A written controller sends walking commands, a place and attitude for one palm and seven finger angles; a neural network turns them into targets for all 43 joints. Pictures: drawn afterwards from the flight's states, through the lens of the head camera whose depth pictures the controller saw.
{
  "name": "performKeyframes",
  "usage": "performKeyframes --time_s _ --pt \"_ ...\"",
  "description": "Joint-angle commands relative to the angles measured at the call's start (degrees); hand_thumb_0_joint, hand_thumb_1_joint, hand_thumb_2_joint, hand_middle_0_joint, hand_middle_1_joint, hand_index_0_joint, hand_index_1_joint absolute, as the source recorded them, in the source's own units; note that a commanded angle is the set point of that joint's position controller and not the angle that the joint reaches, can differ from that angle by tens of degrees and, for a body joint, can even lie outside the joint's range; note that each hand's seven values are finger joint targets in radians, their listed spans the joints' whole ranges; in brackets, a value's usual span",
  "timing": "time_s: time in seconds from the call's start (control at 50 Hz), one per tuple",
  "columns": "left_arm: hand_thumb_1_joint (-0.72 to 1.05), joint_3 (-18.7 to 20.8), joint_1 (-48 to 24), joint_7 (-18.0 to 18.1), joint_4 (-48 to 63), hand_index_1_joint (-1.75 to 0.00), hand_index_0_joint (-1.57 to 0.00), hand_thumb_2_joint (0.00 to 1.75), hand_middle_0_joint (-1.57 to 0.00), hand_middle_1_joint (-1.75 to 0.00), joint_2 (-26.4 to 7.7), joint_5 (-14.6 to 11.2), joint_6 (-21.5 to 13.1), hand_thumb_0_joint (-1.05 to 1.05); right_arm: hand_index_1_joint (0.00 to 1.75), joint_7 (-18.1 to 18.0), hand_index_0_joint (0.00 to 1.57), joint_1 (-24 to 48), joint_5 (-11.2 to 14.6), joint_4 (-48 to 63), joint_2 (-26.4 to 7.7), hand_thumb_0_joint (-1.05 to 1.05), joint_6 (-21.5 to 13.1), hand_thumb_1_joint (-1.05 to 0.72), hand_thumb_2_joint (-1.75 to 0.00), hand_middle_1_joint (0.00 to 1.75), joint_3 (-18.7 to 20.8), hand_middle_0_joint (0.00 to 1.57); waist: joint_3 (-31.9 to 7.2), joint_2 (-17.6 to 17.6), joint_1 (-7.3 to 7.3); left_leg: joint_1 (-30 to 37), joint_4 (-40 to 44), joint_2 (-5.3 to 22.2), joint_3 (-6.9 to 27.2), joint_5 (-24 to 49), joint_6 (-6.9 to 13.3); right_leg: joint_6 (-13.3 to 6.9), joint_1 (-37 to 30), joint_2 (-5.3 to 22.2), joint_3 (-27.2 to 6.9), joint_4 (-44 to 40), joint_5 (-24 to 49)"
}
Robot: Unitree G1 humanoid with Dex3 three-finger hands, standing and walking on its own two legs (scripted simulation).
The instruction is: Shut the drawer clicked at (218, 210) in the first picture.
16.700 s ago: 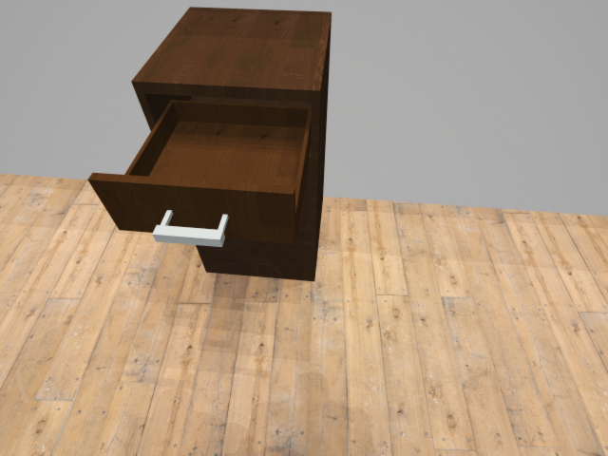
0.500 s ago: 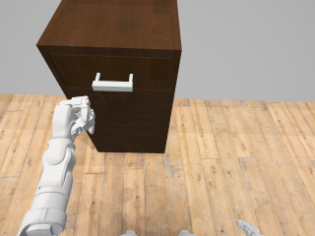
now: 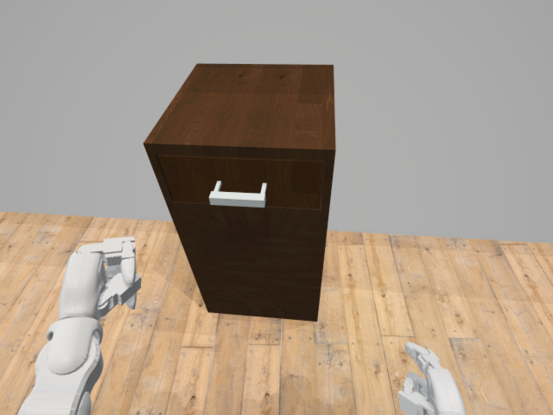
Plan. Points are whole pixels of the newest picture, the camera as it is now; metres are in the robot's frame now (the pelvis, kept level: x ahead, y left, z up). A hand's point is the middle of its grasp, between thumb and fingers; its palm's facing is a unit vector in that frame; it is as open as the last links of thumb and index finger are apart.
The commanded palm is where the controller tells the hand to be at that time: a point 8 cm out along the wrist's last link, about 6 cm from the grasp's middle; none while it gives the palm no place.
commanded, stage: draw the hand back to the body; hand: left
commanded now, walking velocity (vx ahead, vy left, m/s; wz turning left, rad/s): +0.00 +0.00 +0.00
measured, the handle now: (239, 192) +0.61 +0.15 -0.06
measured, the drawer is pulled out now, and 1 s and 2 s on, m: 0.00 0.00 0.00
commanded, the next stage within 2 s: step back with the hand held close in 0.48 s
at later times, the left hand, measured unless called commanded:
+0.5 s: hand (67, 321) +0.17 +0.23 +0.16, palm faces +0.39 -0.83 -0.39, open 3.3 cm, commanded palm +0.12 +0.28 +0.18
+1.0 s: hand (58, 323) +0.17 +0.25 +0.15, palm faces +0.25 -0.82 -0.52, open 3.3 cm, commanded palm +0.11 +0.29 +0.18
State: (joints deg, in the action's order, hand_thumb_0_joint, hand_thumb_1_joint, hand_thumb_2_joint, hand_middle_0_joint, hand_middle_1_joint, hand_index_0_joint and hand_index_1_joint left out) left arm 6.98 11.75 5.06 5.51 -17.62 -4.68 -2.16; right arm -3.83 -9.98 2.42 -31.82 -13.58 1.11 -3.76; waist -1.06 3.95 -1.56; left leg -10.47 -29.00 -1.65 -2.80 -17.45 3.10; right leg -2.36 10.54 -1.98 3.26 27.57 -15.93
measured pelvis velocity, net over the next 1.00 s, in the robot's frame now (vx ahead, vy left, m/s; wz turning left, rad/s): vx -0.02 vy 0.02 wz -0.02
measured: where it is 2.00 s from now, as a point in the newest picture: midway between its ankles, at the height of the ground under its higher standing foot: outside the picture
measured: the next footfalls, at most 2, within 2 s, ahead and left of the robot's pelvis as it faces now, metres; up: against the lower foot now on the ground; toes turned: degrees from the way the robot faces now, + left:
right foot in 1.88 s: -0.27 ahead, -0.11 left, +0.00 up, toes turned -2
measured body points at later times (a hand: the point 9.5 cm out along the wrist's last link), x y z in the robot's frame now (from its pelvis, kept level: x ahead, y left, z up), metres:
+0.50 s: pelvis +0.00 +0.00 +0.00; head -0.03 -0.03 +0.45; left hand +0.15 +0.28 +0.18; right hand +0.19 -0.23 -0.08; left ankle -0.02 +0.08 -0.74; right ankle -0.01 -0.09 -0.74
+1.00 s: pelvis -0.02 +0.02 +0.00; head +0.00 +0.01 +0.45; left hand +0.15 +0.29 +0.18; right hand +0.14 -0.24 -0.09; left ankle -0.02 +0.08 -0.74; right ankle -0.01 -0.09 -0.74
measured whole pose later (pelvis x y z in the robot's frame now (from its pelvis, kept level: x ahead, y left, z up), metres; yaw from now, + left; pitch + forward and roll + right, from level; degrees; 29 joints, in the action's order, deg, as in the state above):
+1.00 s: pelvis -0.02 +0.02 +0.00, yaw -1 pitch +1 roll -1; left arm 20.0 37.5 6.0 30.9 -23.5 -3.0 -11.2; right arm -3.5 -11.0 1.0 -32.1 -14.0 0.3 1.8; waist 1.6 2.1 0.6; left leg -14.1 -26.5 -2.6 -4.5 -13.7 4.5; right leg -0.9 15.0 -1.0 1.7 26.1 -12.2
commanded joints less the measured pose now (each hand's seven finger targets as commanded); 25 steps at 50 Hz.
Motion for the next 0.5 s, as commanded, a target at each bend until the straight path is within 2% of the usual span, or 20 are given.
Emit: performKeyframes --time_s 0.0,0.04,0.08,0.1,0.16,0.2,0.26,0.28,0.3,0.34,0.38,0.42,0.48 --pt "0.9 7.2 -3.5 0.8 18.3 -1.6 -1.4 0.9 -1.4 -1.6 -9.8 -0.3 -3.8 0.0 0.3 -0.3 0.2 7.2 -0.9 8.2 -6.0 0.0 -4.5 -0.9 -0.9 0.3 2.7 0.2 -4.2 -2.7 -0.28 3.1 7.0 3.1 4.2 12.8 -0.9 0.2 -4.4 2.4 -3.5 -6.8 11.9" --pt "0.9 9.1 -2.0 1.0 23.1 -1.6 -1.4 0.9 -1.4 -1.6 -11.0 -0.1 -4.5 0.0 0.3 -0.1 0.2 7.3 -1.2 8.2 -5.9 0.0 -5.2 -0.9 -0.9 0.3 3.0 0.2 -5.2 -0.9 -0.57 4.4 7.3 3.0 4.0 14.0 -0.9 0.1 -5.7 2.5 -3.7 -7.2 12.9" --pt "0.9 11.3 1.9 1.1 24.2 -1.6 -1.4 0.9 -1.4 -1.6 -12.1 -0.2 -4.7 0.0 0.3 0.0 0.2 7.4 -1.5 7.6 -6.0 0.0 -5.8 -0.9 -0.9 0.3 3.1 0.2 -3.7 -1.6 -0.99 4.1 7.6 2.9 4.2 13.8 -0.9 0.1 -5.8 2.4 -3.8 -8.3 12.5" --pt "0.9 11.1 3.4 1.0 25.3 -1.6 -1.4 0.9 -1.4 -1.6 -11.2 -0.3 -4.9 0.0 0.3 0.1 0.2 7.5 -1.5 7.7 -5.6 0.0 -6.0 -0.9 -0.9 0.3 3.1 0.2 -2.6 -1.2 -0.85 4.0 7.8 2.9 4.0 13.3 -1.0 0.1 -5.6 2.5 -3.8 -8.5 12.0" --pt "0.9 13.1 8.1 1.1 29.8 -1.6 -1.4 0.9 -1.4 -1.6 -11.9 -0.4 -5.8 0.0 0.3 0.3 0.2 7.2 -1.5 7.6 -5.5 0.0 -7.1 -0.9 -0.9 0.3 3.6 0.2 -3.4 -1.0 -1.19 4.8 7.4 2.9 3.7 14.6 -0.8 0.2 -6.4 2.7 -4.0 -8.6 13.2" --pt "0.9 13.8 11.4 1.2 32.0 -1.6 -1.4 0.9 -1.4 -1.6 -11.8 -0.4 -6.1 0.0 0.3 0.5 0.2 7.0 -1.5 7.6 -5.5 0.0 -7.9 -0.9 -0.9 0.3 3.7 0.2 -2.6 0.6 -1.38 4.7 7.6 3.0 3.9 13.9 -1.0 0.2 -6.2 2.7 -4.1 -8.9 12.3" --pt "0.9 15.7 15.8 1.4 34.5 -1.6 -1.4 0.9 -1.4 -1.6 -12.2 -0.5 -6.7 0.0 0.3 0.4 0.2 6.8 -1.4 7.5 -5.5 0.0 -8.7 -0.9 -0.9 0.3 4.2 0.2 -2.5 -1.5 -1.69 4.7 7.0 3.2 3.7 14.5 -0.8 0.3 -5.9 2.6 -4.2 -9.1 13.0" --pt "0.9 16.5 17.1 1.4 34.4 -1.6 -1.4 0.9 -1.4 -1.6 -12.7 -0.5 -6.7 0.0 0.3 0.3 0.2 7.1 -1.4 7.4 -5.5 0.0 -9.0 -0.9 -0.9 0.3 4.3 0.2 -1.1 -1.2 -1.95 4.4 6.9 3.2 3.7 13.8 -0.9 0.2 -5.2 2.4 -4.5 -9.9 12.0" --pt "0.9 14.7 16.4 1.2 33.0 -1.6 -1.4 0.9 -1.4 -1.6 -10.8 -0.3 -6.7 0.0 0.3 0.3 0.2 6.8 -1.5 6.8 -5.5 0.0 -9.1 -0.9 -0.9 0.3 4.2 0.2 1.0 -1.8 -1.21 4.1 7.3 3.2 3.9 12.2 -0.9 0.3 -3.8 2.5 -4.3 -9.9 10.2" --pt "0.9 13.6 15.4 1.3 30.4 -1.6 -1.4 0.9 -1.4 -1.6 -9.4 -0.1 -6.8 0.0 0.3 0.2 0.2 6.2 -1.4 6.2 -5.7 0.0 -9.2 -0.9 -0.9 0.3 4.5 0.2 3.6 -3.6 -0.63 3.6 7.2 3.2 3.9 10.0 -0.6 0.5 -1.6 2.4 -4.3 -10.6 7.5" --pt "0.9 13.4 14.1 1.3 29.3 -1.6 -1.4 0.9 -1.4 -1.6 -9.4 0.1 -7.0 0.0 0.3 -0.2 0.2 6.0 -1.4 5.9 -6.1 0.0 -9.3 -0.9 -0.9 0.3 4.8 0.2 4.7 -4.1 -0.43 3.5 7.3 3.2 3.9 8.3 -0.4 0.6 -0.4 2.5 -4.5 -11.4 5.2" --pt "0.9 14.4 13.2 1.6 30.0 -1.6 -1.4 0.9 -1.4 -1.6 -10.5 0.2 -7.4 0.0 0.3 -0.4 0.2 5.7 -1.5 6.0 -5.9 0.0 -9.5 -0.9 -0.9 0.3 4.8 0.2 2.5 -2.5 -0.84 4.1 7.3 3.0 4.0 8.0 -0.2 0.6 -1.4 2.9 -4.5 -10.8 4.8" --pt "0.9 15.8 14.0 2.0 31.8 -1.6 -1.4 0.9 -1.4 -1.6 -12.1 0.4 -7.9 0.0 0.3 -0.6 0.2 6.0 -1.8 6.0 -5.9 0.0 -10.1 -0.9 -0.9 0.3 4.8 0.2 -1.8 -2.2 -1.73 5.0 6.7 2.8 3.9 11.0 -0.2 0.4 -4.4 3.0 -4.8 -9.7 8.4"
